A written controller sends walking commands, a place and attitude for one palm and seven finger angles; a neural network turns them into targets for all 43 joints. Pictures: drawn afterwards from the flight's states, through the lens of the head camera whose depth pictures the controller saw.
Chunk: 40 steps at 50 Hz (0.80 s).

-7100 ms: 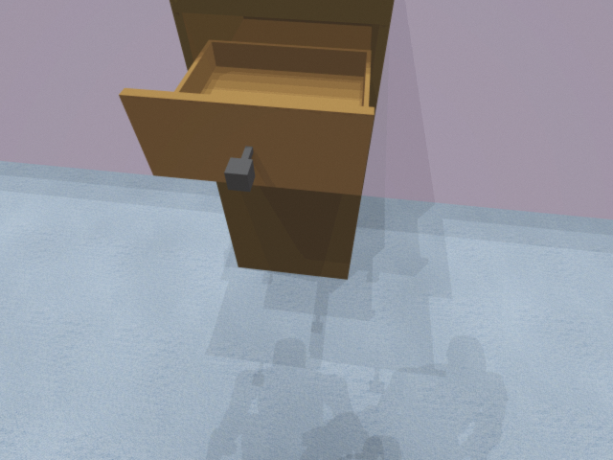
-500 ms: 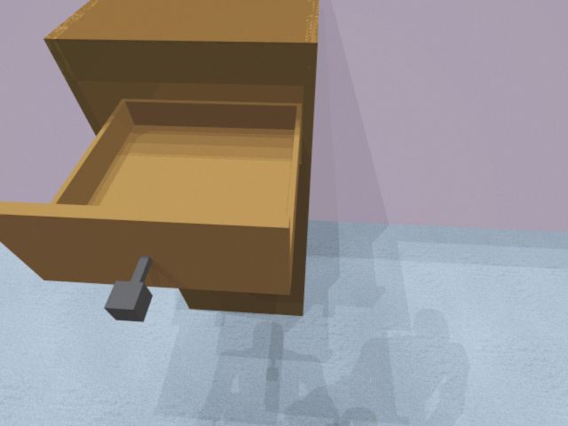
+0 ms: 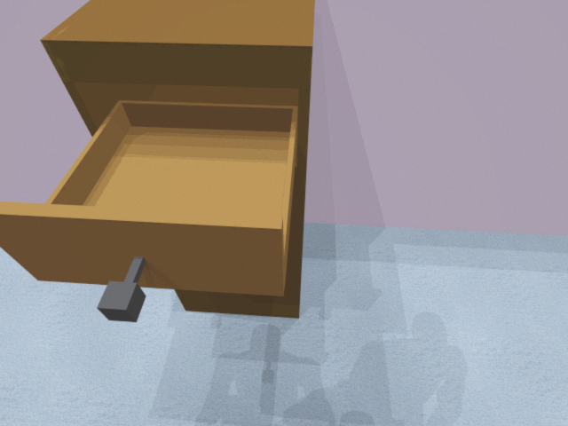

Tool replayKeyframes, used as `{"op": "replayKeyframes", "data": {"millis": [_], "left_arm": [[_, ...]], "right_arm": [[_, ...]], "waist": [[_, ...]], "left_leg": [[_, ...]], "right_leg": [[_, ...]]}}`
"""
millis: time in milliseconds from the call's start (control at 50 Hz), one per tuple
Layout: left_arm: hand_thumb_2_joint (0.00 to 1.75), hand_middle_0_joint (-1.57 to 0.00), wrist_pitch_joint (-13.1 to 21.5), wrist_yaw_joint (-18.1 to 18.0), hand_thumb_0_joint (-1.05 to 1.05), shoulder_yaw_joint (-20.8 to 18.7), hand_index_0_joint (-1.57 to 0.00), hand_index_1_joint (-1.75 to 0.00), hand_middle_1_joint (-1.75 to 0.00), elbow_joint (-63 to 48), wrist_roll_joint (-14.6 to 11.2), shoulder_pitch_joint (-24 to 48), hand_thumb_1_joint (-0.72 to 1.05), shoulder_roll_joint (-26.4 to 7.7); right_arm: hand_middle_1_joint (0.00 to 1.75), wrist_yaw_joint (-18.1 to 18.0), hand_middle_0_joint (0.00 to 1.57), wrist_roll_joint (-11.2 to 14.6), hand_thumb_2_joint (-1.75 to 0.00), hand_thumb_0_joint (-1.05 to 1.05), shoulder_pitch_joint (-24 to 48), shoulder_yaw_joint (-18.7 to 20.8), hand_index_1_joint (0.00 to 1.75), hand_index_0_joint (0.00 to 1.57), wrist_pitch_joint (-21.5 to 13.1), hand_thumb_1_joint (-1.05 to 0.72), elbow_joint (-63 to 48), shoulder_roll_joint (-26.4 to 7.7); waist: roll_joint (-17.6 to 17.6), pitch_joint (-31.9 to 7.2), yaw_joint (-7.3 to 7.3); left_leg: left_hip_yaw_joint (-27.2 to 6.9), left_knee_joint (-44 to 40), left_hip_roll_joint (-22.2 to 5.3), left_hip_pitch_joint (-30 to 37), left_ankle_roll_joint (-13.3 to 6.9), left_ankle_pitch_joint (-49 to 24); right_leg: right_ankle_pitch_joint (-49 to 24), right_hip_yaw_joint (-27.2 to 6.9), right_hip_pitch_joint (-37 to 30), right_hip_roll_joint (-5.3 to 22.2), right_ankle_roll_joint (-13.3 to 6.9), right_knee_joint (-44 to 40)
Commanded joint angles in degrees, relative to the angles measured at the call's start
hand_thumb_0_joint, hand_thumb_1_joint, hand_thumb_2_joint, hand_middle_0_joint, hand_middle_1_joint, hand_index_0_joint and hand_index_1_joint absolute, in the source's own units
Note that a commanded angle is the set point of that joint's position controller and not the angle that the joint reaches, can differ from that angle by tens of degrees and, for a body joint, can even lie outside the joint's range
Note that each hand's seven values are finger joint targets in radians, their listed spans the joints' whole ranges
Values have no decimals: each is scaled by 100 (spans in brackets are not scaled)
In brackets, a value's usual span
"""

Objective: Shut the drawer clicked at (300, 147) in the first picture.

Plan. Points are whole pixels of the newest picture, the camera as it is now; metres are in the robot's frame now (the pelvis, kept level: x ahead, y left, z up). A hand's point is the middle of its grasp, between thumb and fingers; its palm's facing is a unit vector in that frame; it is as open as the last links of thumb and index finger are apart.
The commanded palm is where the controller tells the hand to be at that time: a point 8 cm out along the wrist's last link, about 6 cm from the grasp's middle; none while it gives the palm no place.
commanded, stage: look again from close up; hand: left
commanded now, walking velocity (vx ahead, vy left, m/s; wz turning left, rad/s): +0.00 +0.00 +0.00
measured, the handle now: (128, 287) +0.27 +0.22 +0.08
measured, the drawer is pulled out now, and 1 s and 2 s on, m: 0.30 0.30 0.30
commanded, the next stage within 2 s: raise the hand and make a fist in 0.04 s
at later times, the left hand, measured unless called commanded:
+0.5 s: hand out of the picture +0.12 +0.16 +0.00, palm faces -0.03 -1.00 +0.04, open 6.4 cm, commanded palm +0.08 +0.23 -0.01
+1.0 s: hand (118, 423) +0.12 +0.19 +0.06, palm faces +0.03 -1.00 -0.06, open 3.8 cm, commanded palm +0.07 +0.23 +0.07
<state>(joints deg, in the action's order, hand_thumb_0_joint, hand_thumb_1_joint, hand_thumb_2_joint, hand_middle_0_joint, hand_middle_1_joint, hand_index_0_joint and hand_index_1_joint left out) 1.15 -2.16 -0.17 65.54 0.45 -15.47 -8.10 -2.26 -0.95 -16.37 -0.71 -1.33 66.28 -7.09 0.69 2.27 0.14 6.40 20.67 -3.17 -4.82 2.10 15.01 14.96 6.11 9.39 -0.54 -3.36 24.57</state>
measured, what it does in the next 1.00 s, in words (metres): shifts its weight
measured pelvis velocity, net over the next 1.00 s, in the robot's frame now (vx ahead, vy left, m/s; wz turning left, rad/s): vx -0.05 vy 0.04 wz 0.02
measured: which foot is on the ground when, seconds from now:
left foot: down 0.00-1.00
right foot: down 0.00-1.00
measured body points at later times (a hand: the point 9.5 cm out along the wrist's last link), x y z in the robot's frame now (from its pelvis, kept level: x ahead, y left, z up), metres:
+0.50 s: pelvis -0.05 +0.02 -0.05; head -0.04 +0.02 +0.40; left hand +0.12 +0.21 +0.00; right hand +0.18 -0.24 -0.06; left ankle -0.05 +0.14 -0.74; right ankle -0.02 -0.07 -0.74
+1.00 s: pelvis -0.05 +0.04 -0.04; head -0.05 +0.03 +0.41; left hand +0.11 +0.24 +0.07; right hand +0.11 -0.16 -0.12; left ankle -0.05 +0.14 -0.74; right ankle -0.02 -0.07 -0.74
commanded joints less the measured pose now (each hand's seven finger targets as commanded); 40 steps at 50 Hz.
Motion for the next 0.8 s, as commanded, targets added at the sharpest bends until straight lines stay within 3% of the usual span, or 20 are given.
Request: {"op": "replayKeyframes", "data": {"millis": [0,100,120,140,160,180,200,220,260,280,300,320,360,400,480,540,580,620,720,780], "left_arm": [[90,-20,100,2,0,-78,-20,-30,-30,-145,14,-365,90,-555],[90,-20,102,1,0,-76,-20,-30,-30,-144,13,-395,90,-538],[90,-20,200,-245,0,-98,-20,-30,-30,91,68,-976,90,-722],[90,-22,1534,-12,0,-267,-22,-32,-32,-8439,-1196,3324,90,-1750],[90,-24,1248,-337,0,-457,-24,-34,-34,-7187,-683,1035,90,-1561],[90,-26,472,-594,0,101,-26,-37,-37,-6422,-820,-525,90,-385],[90,-28,363,-437,0,513,-28,-39,-39,-6366,-901,-706,90,240],[90,-30,603,-339,0,351,-30,-41,-41,-6853,-1000,-296,90,-12],[90,-34,1151,-56,0,-106,-34,-45,-45,-6656,-986,-962,90,-213],[90,-36,1424,172,0,-169,-36,-47,-47,-6478,-1023,-1909,90,-56],[90,-38,1771,480,0,-41,-38,-50,-50,-6401,-1107,-2485,90,187],[90,-40,2135,833,0,21,-40,-52,-52,-6313,-1246,-2885,90,386],[90,-44,2980,1547,0,-257,-44,-56,-56,-6405,-1449,-3014,90,166],[90,-48,3341,1895,0,-672,-48,-60,-60,-6778,-1363,-3108,90,-365],[90,-56,3077,1486,0,-573,-56,-69,-69,-8586,-1294,-1730,90,-610],[90,-62,3066,1067,0,-332,-62,-75,-75,-9400,-1195,-1515,90,-417],[90,-66,3089,1025,0,1,-66,-80,-80,-9767,-1106,-996,90,-367],[90,-70,2961,1165,0,446,-70,-84,-84,-9658,-1016,-885,90,-179],[90,-80,1912,1338,0,421,-80,-95,-95,-9355,-896,-1416,90,-402],[90,-86,1300,1077,0,-245,-86,-101,-101,-9264,-952,-1968,90,-715]], "right_arm": [[30,-5,20,1,-90,0,-478,70,30,20,-34,-90,-49,-404],[30,-5,20,5,-90,0,-528,74,30,20,-29,-90,-27,-373],[30,55,20,86,-90,0,267,178,30,20,-68,-90,-446,-693],[30,-225,20,316,-90,0,155,150,30,20,-1021,-90,-2460,-1792],[30,-384,20,193,-90,0,500,176,30,20,-1401,-90,-2225,-1358],[30,-374,20,364,-90,0,598,260,30,20,-1579,-90,-2330,-1118],[30,-348,20,408,-90,0,309,243,30,20,-1628,-90,-2122,-1199],[30,-323,20,366,-90,0,486,333,30,20,-1773,-90,-2436,-1381],[30,-265,20,188,-90,0,462,491,30,20,-1924,-90,-2810,-1457],[30,-188,20,191,-90,0,631,534,30,20,-1975,-90,-3088,-1387],[30,-75,20,178,-90,0,733,517,30,20,-1999,-90,-3313,-1329],[30,32,20,182,-90,0,864,537,30,20,-1976,-90,-3510,-1314],[30,231,20,182,-90,0,1024,596,30,20,-1871,-90,-3795,-1379],[30,380,20,181,-90,0,1179,663,30,20,-1689,-90,-4202,-1447],[30,209,20,234,-90,0,1239,537,30,20,-1430,-90,-4866,-1353],[30,128,20,210,-90,0,777,426,30,20,-1390,-90,-4960,-1237],[30,100,20,188,-90,0,625,321,30,20,-1403,-90,-4926,-1302],[30,73,20,221,-90,0,634,226,30,20,-1477,-90,-4896,-1339],[30,32,20,321,-90,0,741,141,30,20,-1558,-90,-4908,-1293],[30,-6,20,337,-90,0,1033,113,30,20,-1498,-90,-4878,-1181]], "waist": [[-113,179,32],[-145,176,21],[-362,248,298],[684,-2533,-463],[1646,-2744,38],[1233,-1652,-21],[246,-962,-140],[-382,-398,-285],[-1352,-536,-228],[-1161,-583,124],[-1320,-649,253],[-1523,-482,327],[-1383,-492,322],[-594,-780,428],[-2,-986,222],[351,-1352,12],[147,-1361,-272],[341,-1068,-364],[173,-1162,-108],[-224,-1164,227]], "left_leg": [[-376,-255,-359,-274,-244,-889],[-386,-256,-349,-285,-245,-829],[11,1377,-352,-1079,-89,-403],[-319,391,265,359,-426,-1279],[-278,256,254,464,-451,-2038],[-498,349,68,-89,-310,-2397],[-466,555,55,-275,-374,-2229],[-573,783,148,-601,-436,-1654],[-573,1162,273,-1276,-421,-818],[-525,1213,315,-1524,-362,-744],[-500,1359,356,-1859,-286,-655],[-477,1565,371,-2305,-227,-434],[-431,2052,444,-2878,-137,-94],[-292,2348,505,-2940,-182,-48],[-317,2479,482,-3170,-328,927],[-562,2564,355,-2783,-380,597],[-705,2662,291,-2730,-417,602],[-831,2588,243,-2742,-413,811],[-944,2172,221,-2694,-376,963],[-945,1883,210,-2702,-346,807]], "right_leg": [[-1701,-755,-55,767,60,-474],[-1603,-752,-50,767,72,-518],[-4851,-1290,-157,1227,569,-311],[-3614,-1142,-793,753,209,127],[-2317,-850,-850,387,20,338],[-1735,-489,-282,335,74,283],[-1790,-319,208,256,201,222],[-1564,-261,749,247,287,229],[-521,-231,1306,257,376,366],[-397,-260,1206,266,323,574],[-370,-231,1224,234,314,836],[-332,-267,1349,229,320,1065],[-326,-469,1589,289,292,1449],[-187,-568,1637,349,144,1715],[1581,-766,2265,269,180,1675],[892,-524,2316,162,141,1916],[740,-437,2522,107,187,2000],[917,-346,2705,91,180,1982],[1066,-282,2171,123,197,1740],[1040,-203,1670,126,198,1627]]}}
